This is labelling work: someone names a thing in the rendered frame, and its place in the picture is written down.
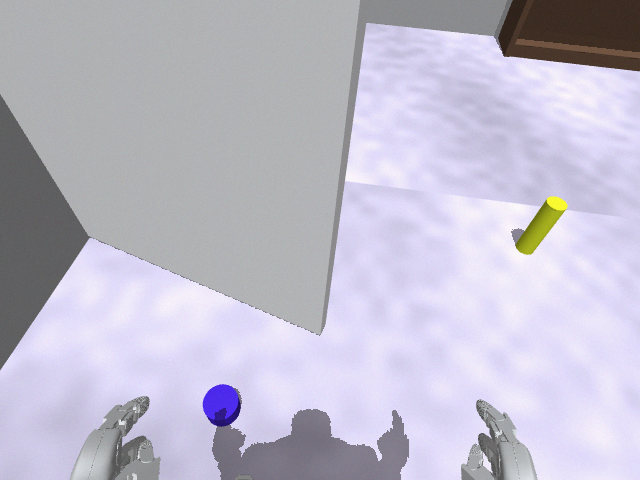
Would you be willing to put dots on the bookshelf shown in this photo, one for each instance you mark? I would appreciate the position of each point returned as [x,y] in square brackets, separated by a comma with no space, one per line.
[602,33]

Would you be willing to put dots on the right robot hand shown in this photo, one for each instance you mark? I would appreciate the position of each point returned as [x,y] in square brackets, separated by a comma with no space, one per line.
[510,459]

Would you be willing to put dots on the left robot hand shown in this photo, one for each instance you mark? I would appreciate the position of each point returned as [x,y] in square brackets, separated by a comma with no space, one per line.
[102,456]

